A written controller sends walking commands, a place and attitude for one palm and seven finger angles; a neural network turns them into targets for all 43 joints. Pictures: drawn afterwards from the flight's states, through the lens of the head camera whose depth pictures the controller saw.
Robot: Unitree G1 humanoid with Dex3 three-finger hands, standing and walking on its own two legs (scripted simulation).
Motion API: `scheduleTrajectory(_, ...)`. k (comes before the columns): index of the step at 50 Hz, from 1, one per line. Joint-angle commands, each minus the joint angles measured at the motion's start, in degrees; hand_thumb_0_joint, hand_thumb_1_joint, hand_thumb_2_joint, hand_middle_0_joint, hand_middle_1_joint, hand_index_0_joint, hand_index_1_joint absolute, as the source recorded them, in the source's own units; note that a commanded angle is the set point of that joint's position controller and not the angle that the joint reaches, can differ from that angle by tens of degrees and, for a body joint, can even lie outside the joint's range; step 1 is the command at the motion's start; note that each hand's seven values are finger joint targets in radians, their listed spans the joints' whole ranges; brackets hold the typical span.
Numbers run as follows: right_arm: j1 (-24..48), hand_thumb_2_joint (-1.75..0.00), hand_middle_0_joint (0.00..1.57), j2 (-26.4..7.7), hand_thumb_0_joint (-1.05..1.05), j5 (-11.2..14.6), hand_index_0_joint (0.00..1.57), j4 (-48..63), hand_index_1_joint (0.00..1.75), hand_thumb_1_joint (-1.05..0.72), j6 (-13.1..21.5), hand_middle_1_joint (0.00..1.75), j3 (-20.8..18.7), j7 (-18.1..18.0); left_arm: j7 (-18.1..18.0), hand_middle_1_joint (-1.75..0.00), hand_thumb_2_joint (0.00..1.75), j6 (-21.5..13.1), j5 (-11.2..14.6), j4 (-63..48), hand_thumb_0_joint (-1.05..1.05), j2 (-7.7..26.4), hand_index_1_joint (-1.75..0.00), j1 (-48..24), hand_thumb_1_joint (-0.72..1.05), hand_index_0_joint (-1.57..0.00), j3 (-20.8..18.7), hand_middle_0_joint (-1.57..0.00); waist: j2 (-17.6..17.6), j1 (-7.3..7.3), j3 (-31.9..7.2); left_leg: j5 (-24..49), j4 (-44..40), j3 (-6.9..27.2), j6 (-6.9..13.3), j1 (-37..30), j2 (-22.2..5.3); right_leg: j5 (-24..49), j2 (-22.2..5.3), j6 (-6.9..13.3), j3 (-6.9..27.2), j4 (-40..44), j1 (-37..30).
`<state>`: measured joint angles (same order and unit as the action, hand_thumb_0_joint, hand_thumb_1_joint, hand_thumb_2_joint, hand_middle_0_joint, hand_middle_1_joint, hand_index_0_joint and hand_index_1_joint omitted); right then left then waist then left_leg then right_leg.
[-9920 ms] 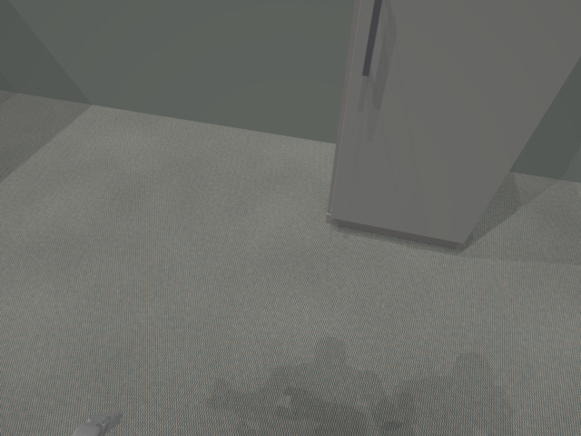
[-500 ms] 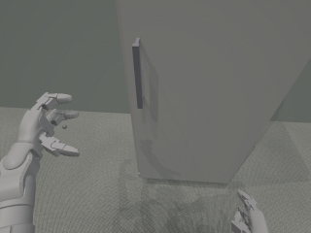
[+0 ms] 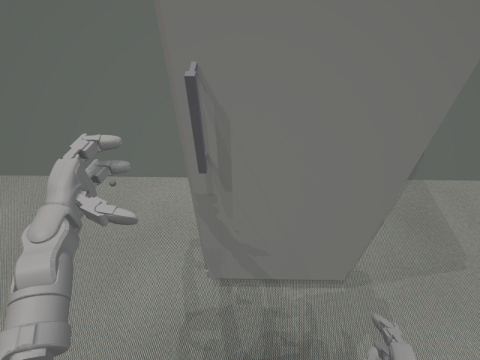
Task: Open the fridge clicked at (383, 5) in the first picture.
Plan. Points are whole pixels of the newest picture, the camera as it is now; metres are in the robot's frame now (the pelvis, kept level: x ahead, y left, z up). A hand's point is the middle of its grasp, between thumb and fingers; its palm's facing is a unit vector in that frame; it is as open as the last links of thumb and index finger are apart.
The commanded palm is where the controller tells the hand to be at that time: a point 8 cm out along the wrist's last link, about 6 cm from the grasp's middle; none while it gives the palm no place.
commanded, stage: move the hooked fingers beside the handle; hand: left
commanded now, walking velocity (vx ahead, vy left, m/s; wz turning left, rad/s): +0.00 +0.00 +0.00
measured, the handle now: (198, 123) +0.53 +0.14 +0.12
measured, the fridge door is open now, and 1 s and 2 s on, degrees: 0 0 0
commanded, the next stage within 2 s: feel for the door with the fingertips in 1.68 s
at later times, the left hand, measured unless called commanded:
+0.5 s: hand (142, 158) +0.40 +0.21 +0.13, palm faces +0.11 -0.99 -0.02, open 14.0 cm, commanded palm +0.38 +0.26 +0.14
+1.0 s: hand (166, 134) +0.47 +0.19 +0.13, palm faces +0.10 -0.99 -0.02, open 14.0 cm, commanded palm +0.43 +0.24 +0.13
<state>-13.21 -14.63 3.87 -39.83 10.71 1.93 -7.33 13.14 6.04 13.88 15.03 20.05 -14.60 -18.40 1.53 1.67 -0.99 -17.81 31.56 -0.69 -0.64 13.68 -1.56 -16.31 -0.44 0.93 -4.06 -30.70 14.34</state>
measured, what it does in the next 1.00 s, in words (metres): stands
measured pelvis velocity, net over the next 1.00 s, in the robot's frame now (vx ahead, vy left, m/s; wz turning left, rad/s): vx -0.01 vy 0.01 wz -0.03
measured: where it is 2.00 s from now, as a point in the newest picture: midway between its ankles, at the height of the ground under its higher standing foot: outside the picture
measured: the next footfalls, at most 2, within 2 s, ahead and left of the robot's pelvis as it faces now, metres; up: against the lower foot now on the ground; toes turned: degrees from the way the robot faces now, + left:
none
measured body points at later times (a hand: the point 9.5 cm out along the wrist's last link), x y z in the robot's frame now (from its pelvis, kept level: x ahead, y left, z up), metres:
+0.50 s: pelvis -0.01 +0.00 +0.00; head +0.01 +0.00 +0.45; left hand +0.39 +0.26 +0.14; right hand +0.10 -0.26 -0.11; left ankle -0.01 +0.13 -0.73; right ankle +0.00 -0.11 -0.73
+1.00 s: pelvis -0.01 +0.01 -0.01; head +0.04 +0.01 +0.44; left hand +0.46 +0.24 +0.14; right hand +0.03 -0.26 -0.13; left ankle -0.01 +0.13 -0.73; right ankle +0.00 -0.11 -0.73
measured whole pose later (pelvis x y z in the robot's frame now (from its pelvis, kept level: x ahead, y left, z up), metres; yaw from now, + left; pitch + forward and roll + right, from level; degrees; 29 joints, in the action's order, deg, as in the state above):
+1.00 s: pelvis -0.01 +0.01 -0.01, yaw -2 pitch +8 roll -1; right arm -20.8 -14.6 1.7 -42.3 6.4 0.3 -3.1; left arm 5.7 -7.9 5.8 54.8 22.8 -46.2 -19.7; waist 1.0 -5.3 -3.3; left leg -19.2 37.2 -2.3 0.0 26.1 -2.1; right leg -16.4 0.0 0.5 -2.3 -35.4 27.1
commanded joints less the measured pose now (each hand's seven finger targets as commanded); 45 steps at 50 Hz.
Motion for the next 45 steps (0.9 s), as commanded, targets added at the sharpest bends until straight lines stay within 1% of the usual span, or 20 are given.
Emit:
scheduleTrajectory(1, 5.2, -0.90, 0.20, -7.4, 0.00, 0.1, 0.20, 8.2, 0.30, -0.90, 2.6, 0.30, -2.6, -0.8, -1.2, -1.20, 0.30, -3.1, 0.3, -9.1, 0.00, 12.7, -1.20, -23.3, -0.50, -0.30, -3.4, -0.30, 0.0, -1.12, -12.3, 15.2, -3.2, 0.3, 1.4, -2.9, 1.8, 16.8, 0.8, -0.2, 1.7, 3.2, -3.7)
scheduleTrajectory(8, 4.0, -0.90, 0.20, -7.5, 0.00, -0.3, 0.20, 7.3, 0.30, -0.90, 1.5, 0.30, -2.6, -0.6, -3.1, -1.20, 0.30, -5.3, -1.1, -5.2, 0.00, 13.6, -1.20, -32.1, -0.50, -0.30, -2.6, -0.30, 1.2, -2.18, -15.5, 15.0, -2.5, 0.6, 1.2, -3.2, 1.8, 16.6, 0.8, -0.1, 2.1, 2.7, -3.4)
scheduleTrajectory(10, 3.6, -0.90, 0.20, -7.7, 0.00, -0.4, 0.20, 7.1, 0.30, -0.90, 1.2, 0.30, -2.7, -0.4, -3.4, -1.20, 0.30, -6.1, -1.4, -3.0, 0.00, 14.4, -1.20, -33.5, -0.50, -0.30, -3.0, -0.30, 0.0, -2.14, -15.6, 14.9, -2.3, 0.6, 1.3, -2.2, 1.7, 16.8, 0.7, -0.2, 2.4, 2.5, -3.5)
scheduleTrajectory(12, 3.4, -0.90, 0.20, -7.5, 0.00, -0.3, 0.20, 7.2, 0.30, -0.90, 0.9, 0.30, -2.7, -0.3, -3.3, -1.20, 0.30, -6.3, -1.6, -0.1, 0.00, 12.6, -1.20, -33.6, -0.50, -0.30, -1.4, -0.30, -0.5, -2.34, -15.3, 14.2, -2.3, 0.5, 1.3, -1.7, 1.8, 16.4, 0.8, -0.2, 2.3, 2.4, -3.1)
scheduleTrajectory(15, 2.6, -0.90, 0.20, -8.0, 0.00, -0.3, 0.20, 6.8, 0.30, -0.90, 0.2, 0.30, -2.9, -0.1, -3.5, -1.20, 0.30, -6.1, -2.0, 4.3, 0.00, 15.2, -1.20, -34.6, -0.50, -0.30, -3.3, -0.30, -0.9, -2.12, -15.1, 13.4, -2.0, 0.5, 1.3, 0.1, 1.8, 15.9, 0.5, -0.2, 2.6, 2.4, -2.9)
scheduleTrajectory(18, 2.1, -0.90, 0.20, -7.9, 0.00, -0.1, 0.20, 6.8, 0.30, -0.90, -0.1, 0.30, -2.9, 0.1, -3.4, -1.20, 0.30, -6.6, -2.3, 6.2, 0.00, 13.3, -1.20, -38.9, -0.50, -0.30, -1.0, -0.30, -0.2, -3.30, -14.3, 12.2, -1.8, 0.4, 1.3, 0.4, 1.8, 14.7, 0.6, -0.2, 2.7, 2.5, -1.2)
scheduleTrajectory(22, 0.6, -0.90, 0.20, -8.1, 0.00, -0.4, 0.20, 6.3, 0.30, -0.90, -0.3, 0.30, -3.2, 0.4, -4.5, -1.20, 0.30, -8.7, -3.0, 7.4, 0.00, 13.0, -1.20, -45.2, -0.50, -0.30, 0.2, -0.30, 0.8, -4.18, -16.2, 12.1, -1.2, 1.0, 1.3, 0.1, 1.8, 13.9, 0.9, 0.0, 2.6, 2.0, -0.2)
scheduleTrajectory(25, -0.7, -0.90, 0.20, -8.5, 0.00, -0.7, 0.20, 5.3, 0.30, -0.90, -0.5, 0.30, -3.4, 0.6, -5.2, -1.20, 0.30, -10.5, -3.5, 10.6, 0.00, 16.3, -1.20, -47.3, -0.50, -0.30, -2.3, -0.30, -0.4, -4.20, -18.0, 11.7, -0.7, 1.0, 1.5, 1.3, 1.8, 13.9, 0.8, -0.2, 3.1, 1.6, -0.7)
scheduleTrajectory(27, -1.6, -0.90, 0.20, -8.4, 0.00, -0.7, 0.20, 4.8, 0.30, -0.90, -0.4, 0.30, -3.5, 0.8, -5.3, -1.20, 0.30, -11.4, -3.8, 13.2, 0.00, 14.9, -1.20, -49.6, -0.50, -0.30, -1.0, -0.30, -0.7, -4.80, -17.9, 11.3, -0.4, 1.0, 1.5, 1.8, 1.9, 13.8, 0.9, -0.2, 3.1, 1.3, -0.1)
scheduleTrajectory(29, -2.3, -0.90, 0.20, -8.7, 0.00, -1.0, 0.20, 4.5, 0.30, -0.90, -0.6, 0.30, -3.6, 1.0, -5.5, -1.20, 0.30, -12.2, -4.5, 15.6, 0.00, 15.8, -1.20, -50.3, -0.50, -0.30, -1.4, -0.30, 0.3, -4.69, -18.5, 11.8, 0.0, 1.0, 1.5, 1.9, 1.9, 14.0, 1.0, 0.0, 3.0, 0.8, 0.3)
scheduleTrajectory(30, -2.8, -0.90, 0.20, -8.7, 0.00, -0.9, 0.20, 4.2, 0.30, -0.90, -0.7, 0.30, -3.6, 1.1, -5.5, -1.20, 0.30, -12.6, -4.8, 16.4, 0.00, 16.2, -1.20, -52.4, -0.50, -0.30, -1.1, -0.30, 1.0, -5.25, -18.9, 11.7, 0.0, 1.3, 1.5, 1.9, 1.8, 13.8, 1.0, 0.0, 3.0, 0.7, 1.0)
scheduleTrajectory(31, -3.1, -0.90, 0.20, -8.6, 0.00, -0.9, 0.20, 4.2, 0.30, -0.90, -0.8, 0.30, -3.7, 1.3, -5.5, -1.20, 0.30, -12.7, -5.0, 17.5, 0.00, 14.8, -1.20, -52.8, -0.50, -0.30, -0.1, -0.30, 1.9, -5.19, -19.0, 11.9, 0.1, 1.2, 1.4, 1.9, 1.9, 14.0, 1.0, 0.1, 2.9, 0.5, 1.2)
scheduleTrajectory(32, -3.6, -0.90, 0.20, -8.5, 0.00, -0.8, 0.20, 4.0, 0.30, -0.90, -0.8, 0.30, -3.7, 1.5, -5.6, -1.20, 0.30, -12.9, -5.0, 19.1, 0.00, 13.6, -1.20, -53.8, -0.50, -0.30, 0.7, -0.30, 1.3, -5.77, -18.5, 11.8, 0.2, 1.4, 1.4, 2.0, 1.8, 13.7, 1.2, 0.1, 2.6, 0.5, 2.1)
scheduleTrajectory(36, -5.6, -0.90, 0.20, -9.1, 0.00, -1.0, 0.20, 3.1, 0.30, -0.90, -1.0, 0.30, -4.0, 1.9, -6.2, -1.20, 0.30, -13.7, -5.4, 25.0, 0.00, 14.6, -1.20, -57.7, -0.50, -0.30, 0.0, -0.30, -0.5, -6.61, -18.0, 11.1, 0.8, 1.8, 1.4, 3.4, 1.6, 12.9, 1.4, 0.1, 2.5, 0.1, 3.9)
scheduleTrajectory(38, -6.8, -0.90, 0.20, -9.3, 0.00, -1.4, 0.20, 2.8, 0.30, -0.90, -1.1, 0.30, -4.2, 2.1, -6.8, -1.20, 0.30, -14.5, -5.7, 26.9, 0.00, 16.0, -1.20, -59.0, -0.50, -0.30, -1.7, -0.30, -1.5, -6.56, -20.0, 12.0, 1.3, 1.5, 1.5, 4.0, 1.7, 14.2, 1.4, -0.1, 2.7, -0.4, 3.3)
scheduleTrajectory(39, -7.4, -0.90, 0.20, -9.6, 0.00, -1.6, 0.20, 2.6, 0.30, -0.90, -1.3, 0.30, -4.2, 2.2, -7.2, -1.20, 0.30, -15.3, -6.1, 26.8, 0.00, 18.3, -1.20, -59.8, -0.50, -0.30, -3.2, -0.30, -1.4, -6.20, -21.5, 13.2, 1.6, 1.5, 1.4, 4.0, 1.7, 15.4, 1.5, 0.0, 2.8, -0.9, 2.3)
scheduleTrajectory(40, -7.6, -0.90, 0.20, -9.2, 0.00, -1.7, 0.20, 2.9, 0.30, -0.90, -1.2, 0.30, -4.3, 2.5, -7.4, -1.20, 0.30, -16.2, -6.5, 25.2, 0.00, 16.8, -1.20, -61.2, -0.50, -0.30, -1.8, -0.30, 1.1, -6.23, -23.8, 15.4, 1.8, 1.4, 1.3, 2.7, 1.7, 17.5, 1.4, 0.1, 2.8, -1.6, 1.9)
scheduleTrajectory(42, -8.2, -0.90, 0.20, -8.9, 0.00, -1.9, 0.20, 2.9, 0.30, -0.90, -1.0, 0.30, -4.5, 3.0, -7.9, -1.20, 0.30, -17.4, -7.0, 25.2, 0.00, 15.6, -1.20, -60.5, -0.50, -0.30, -1.5, -0.30, 2.9, -6.07, -24.6, 18.1, 2.7, 1.3, 1.1, 1.4, 1.5, 19.3, 1.7, 0.1, 2.6, -2.3, 2.7)
scheduleTrajectory(44, -9.4, -0.90, 0.20, -9.3, 0.00, -2.2, 0.20, 2.6, 0.30, -0.90, -1.3, 0.30, -4.6, 3.3, -8.4, -1.20, 0.30, -18.2, -7.7, 26.9, 0.00, 17.9, -1.20, -59.2, -0.50, -0.30, -3.4, -0.30, 0.4, -5.77, -25.1, 19.1, 3.0, 1.5, 1.2, 2.5, 1.4, 20.3, 2.0, 0.1, 2.6, -2.7, 1.9)
scheduleTrajectory(45, -9.1, -0.90, 0.20, -9.3, 0.00, -2.1, 0.20, 3.0, 0.30, -0.90, -1.4, 0.30, -4.7, 3.5, -8.4, -1.20, 0.30, -18.2, -7.6, 27.3, 0.00, 17.5, -1.20, -58.1, -0.50, -0.30, -3.3, -0.30, 0.8, -5.69, -24.5, 18.8, 2.9, 1.2, 1.1, 3.2, 1.4, 20.5, 2.0, 0.1, 2.6, -2.8, 1.8)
